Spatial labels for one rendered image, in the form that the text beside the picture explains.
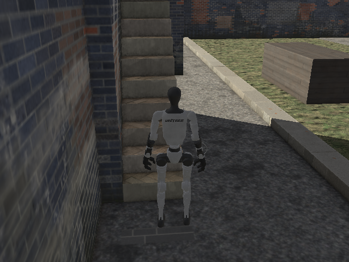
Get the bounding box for robot right forearm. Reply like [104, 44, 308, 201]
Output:
[194, 133, 204, 159]

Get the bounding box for right robot hand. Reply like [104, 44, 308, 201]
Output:
[194, 158, 206, 172]

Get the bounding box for robot left thigh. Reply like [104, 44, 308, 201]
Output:
[156, 153, 167, 193]

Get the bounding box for right robot foot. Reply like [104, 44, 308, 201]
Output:
[182, 212, 190, 225]

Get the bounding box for right robot upper arm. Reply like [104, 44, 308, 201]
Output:
[186, 111, 200, 141]

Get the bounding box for robot left forearm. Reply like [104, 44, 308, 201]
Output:
[144, 133, 155, 158]

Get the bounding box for left robot upper arm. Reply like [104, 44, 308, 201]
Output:
[149, 111, 163, 141]

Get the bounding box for left robot hand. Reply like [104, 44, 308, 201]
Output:
[143, 156, 155, 170]

